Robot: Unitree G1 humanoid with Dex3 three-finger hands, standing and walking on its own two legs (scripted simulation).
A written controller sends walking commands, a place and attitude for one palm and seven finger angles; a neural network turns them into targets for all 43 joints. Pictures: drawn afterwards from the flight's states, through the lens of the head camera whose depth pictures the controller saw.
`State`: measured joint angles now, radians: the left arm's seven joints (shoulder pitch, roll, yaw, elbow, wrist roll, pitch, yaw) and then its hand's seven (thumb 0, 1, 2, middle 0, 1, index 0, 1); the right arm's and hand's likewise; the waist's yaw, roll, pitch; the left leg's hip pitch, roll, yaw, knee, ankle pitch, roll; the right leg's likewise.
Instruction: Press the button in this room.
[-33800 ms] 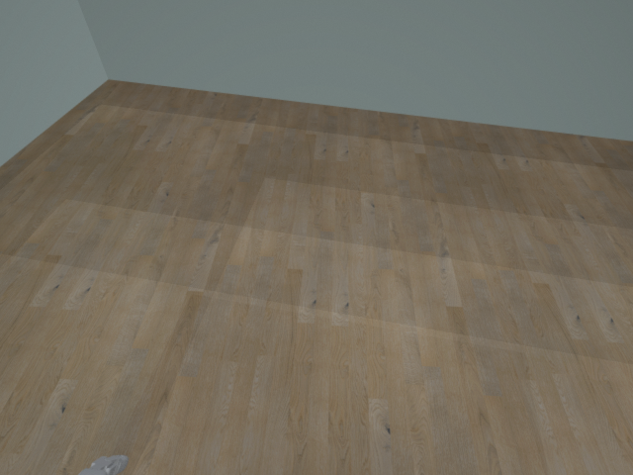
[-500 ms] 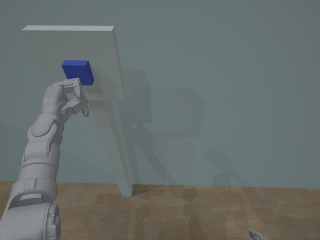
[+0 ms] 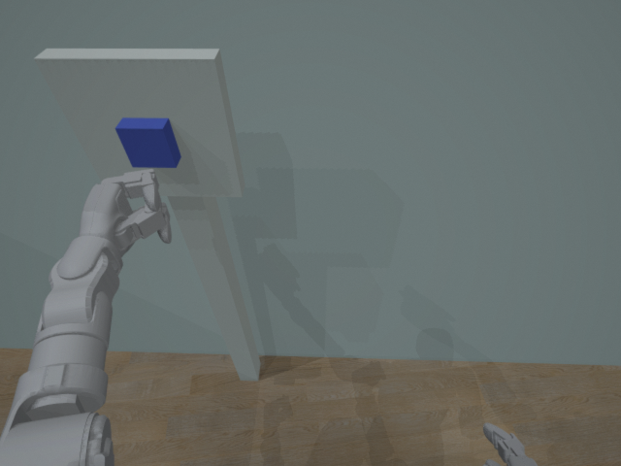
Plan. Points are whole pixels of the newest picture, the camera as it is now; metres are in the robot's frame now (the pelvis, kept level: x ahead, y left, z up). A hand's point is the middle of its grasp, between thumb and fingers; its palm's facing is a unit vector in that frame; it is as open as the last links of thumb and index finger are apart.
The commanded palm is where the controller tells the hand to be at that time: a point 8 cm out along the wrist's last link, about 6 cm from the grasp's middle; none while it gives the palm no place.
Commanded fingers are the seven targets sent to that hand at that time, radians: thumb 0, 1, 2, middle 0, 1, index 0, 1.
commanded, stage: aim a knuckle at the button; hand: left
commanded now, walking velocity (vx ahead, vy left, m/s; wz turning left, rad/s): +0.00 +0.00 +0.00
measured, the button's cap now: (151, 141) +0.48 +0.24 +0.19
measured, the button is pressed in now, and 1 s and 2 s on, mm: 0 0 13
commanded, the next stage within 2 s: press the button with the knuckle in 0.66 s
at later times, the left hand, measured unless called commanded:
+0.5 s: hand (147, 211) +0.38 +0.22 +0.16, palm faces +0.03 -1.00 +0.00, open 3.1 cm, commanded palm +0.36 +0.27 +0.15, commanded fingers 0.00 0.90 0.90 -1.30 -1.50 -1.30 -1.50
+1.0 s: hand (156, 200) +0.40 +0.22 +0.15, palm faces +0.03 -1.00 +0.00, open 3.1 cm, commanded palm +0.39 +0.27 +0.16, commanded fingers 0.00 0.90 0.90 -1.30 -1.50 -1.30 -1.50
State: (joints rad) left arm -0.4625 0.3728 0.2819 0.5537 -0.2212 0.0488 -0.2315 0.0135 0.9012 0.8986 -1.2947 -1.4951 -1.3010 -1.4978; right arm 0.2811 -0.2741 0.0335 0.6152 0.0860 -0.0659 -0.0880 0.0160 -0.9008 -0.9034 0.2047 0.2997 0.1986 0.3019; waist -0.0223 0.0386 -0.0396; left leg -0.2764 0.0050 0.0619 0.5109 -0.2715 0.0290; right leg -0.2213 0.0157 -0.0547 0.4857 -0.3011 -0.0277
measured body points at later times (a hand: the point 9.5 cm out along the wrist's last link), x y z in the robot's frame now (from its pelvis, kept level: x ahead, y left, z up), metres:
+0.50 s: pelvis +0.00 +0.00 +0.00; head -0.01 -0.01 +0.45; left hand +0.37 +0.27 +0.16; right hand +0.12 -0.25 -0.10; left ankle +0.00 +0.10 -0.74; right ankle -0.03 -0.10 -0.74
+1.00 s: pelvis -0.01 +0.01 +0.00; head +0.01 +0.00 +0.45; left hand +0.40 +0.27 +0.15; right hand +0.10 -0.25 -0.11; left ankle +0.00 +0.10 -0.74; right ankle -0.03 -0.10 -0.74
